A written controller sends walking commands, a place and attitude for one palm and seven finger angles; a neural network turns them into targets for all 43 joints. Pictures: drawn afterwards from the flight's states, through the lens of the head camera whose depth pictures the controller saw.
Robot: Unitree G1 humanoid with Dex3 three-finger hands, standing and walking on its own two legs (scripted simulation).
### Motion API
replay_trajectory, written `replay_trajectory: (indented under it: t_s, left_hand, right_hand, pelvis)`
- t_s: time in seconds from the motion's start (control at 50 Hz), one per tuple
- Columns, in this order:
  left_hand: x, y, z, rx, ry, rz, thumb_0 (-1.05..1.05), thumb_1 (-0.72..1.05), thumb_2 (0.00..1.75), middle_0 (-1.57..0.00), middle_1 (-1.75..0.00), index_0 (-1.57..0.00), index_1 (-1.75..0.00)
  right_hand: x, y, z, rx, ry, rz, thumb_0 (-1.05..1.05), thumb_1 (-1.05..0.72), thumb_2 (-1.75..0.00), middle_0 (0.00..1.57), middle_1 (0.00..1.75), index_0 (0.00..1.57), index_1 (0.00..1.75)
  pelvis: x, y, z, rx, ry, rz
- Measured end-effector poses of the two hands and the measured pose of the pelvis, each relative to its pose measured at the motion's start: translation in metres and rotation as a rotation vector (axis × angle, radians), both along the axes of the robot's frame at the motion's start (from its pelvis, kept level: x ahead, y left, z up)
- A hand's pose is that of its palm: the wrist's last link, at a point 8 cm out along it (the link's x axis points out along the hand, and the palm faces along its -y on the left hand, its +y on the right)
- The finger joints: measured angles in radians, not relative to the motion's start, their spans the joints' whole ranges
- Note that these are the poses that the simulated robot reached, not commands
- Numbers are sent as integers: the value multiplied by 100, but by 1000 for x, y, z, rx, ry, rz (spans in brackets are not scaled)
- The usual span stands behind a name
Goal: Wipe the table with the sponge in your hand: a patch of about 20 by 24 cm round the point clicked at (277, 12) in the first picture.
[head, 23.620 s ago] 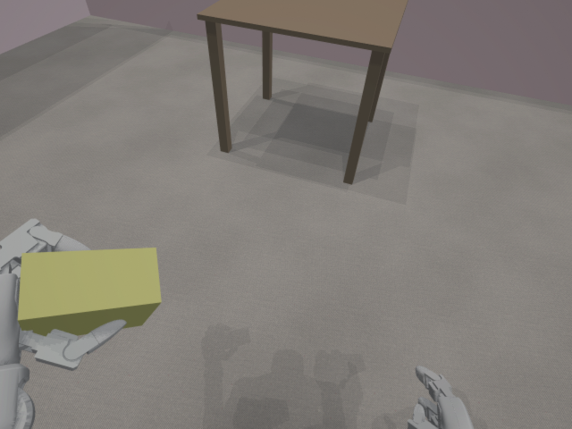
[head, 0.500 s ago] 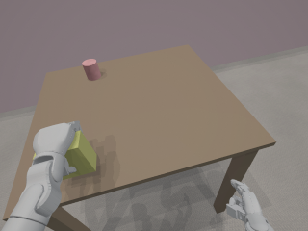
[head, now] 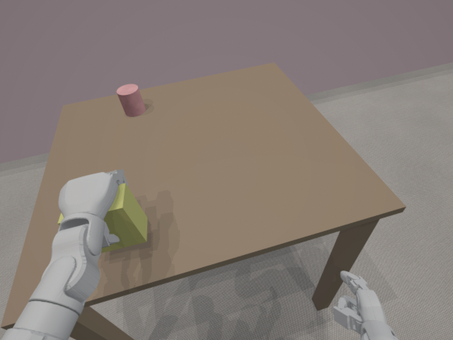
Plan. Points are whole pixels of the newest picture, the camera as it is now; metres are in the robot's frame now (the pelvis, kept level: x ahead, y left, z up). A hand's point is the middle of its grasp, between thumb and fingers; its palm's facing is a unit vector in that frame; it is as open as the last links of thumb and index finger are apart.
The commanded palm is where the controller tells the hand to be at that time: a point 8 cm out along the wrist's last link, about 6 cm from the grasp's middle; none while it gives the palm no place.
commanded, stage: move the sponge above the wiping area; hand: left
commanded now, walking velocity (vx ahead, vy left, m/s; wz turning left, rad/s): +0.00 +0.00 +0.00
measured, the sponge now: (112, 225) +0.28 +0.28 +0.04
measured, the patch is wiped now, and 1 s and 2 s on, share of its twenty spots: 0.00 0.00 0.00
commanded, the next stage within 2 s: lower the sponge onto the table in 0.44 s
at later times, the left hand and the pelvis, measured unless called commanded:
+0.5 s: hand (100, 213) +0.28 +0.28 +0.09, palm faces +0.02 -0.09 -1.00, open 10.0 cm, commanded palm +0.25 +0.27 +0.16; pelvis +0.01 +0.00 +0.00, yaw +0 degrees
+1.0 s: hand (98, 218) +0.27 +0.28 +0.08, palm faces -0.01 -0.09 -1.00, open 10.0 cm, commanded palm +0.25 +0.27 +0.15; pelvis +0.00 +0.00 +0.00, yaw +0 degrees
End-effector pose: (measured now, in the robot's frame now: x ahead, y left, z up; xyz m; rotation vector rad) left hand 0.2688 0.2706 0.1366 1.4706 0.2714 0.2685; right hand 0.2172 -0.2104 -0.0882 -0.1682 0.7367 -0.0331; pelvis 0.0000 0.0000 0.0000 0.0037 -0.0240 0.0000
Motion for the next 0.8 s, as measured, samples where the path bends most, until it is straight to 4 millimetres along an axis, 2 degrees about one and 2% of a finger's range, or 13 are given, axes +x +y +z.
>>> replay_trajectory:
  t_s: [0.12, 0.26, 0.46, 0.62, 0.8]
  left_hand:
    - [0, 3, 3, -6, -3, 40, 0, -49, 103, -74, -135, -75, -134]
    - [-10, 8, -1, -18, 30, 57, 0, -49, 103, -74, -135, -75, -134]
    - [-10, 1, 3, -10, 0, 20, 0, -49, 103, -74, -135, -75, -134]
    - [-9, 5, 10, -9, -4, 63, 0, -49, 103, -74, -135, -75, -134]
    - [-15, 3, 2, -15, 30, 37, 0, -49, 103, -74, -135, -75, -134]
  right_hand:
    - [5, 3, 1, 17, 3, 5, 2, -90, -90, 20, 30, 20, 30]
    - [16, 6, 6, 11, -18, 25, 2, -90, -90, 20, 30, 20, 30]
    - [29, 16, 11, 10, -47, 56, 2, -90, -90, 20, 30, 20, 30]
    - [29, 18, 13, 30, -47, 59, 2, -90, -90, 20, 30, 20, 30]
    - [21, 9, 11, 6, -32, 47, 2, -90, -90, 20, 30, 20, 30]
  pelvis:
    - [4, 2, 0, 2, 1, -6]
    - [7, 2, 0, 1, -3, 0]
    - [7, 2, 1, -1, -7, 7]
    - [7, 1, 1, 1, -8, 2]
    - [4, 0, 1, 0, -15, 1]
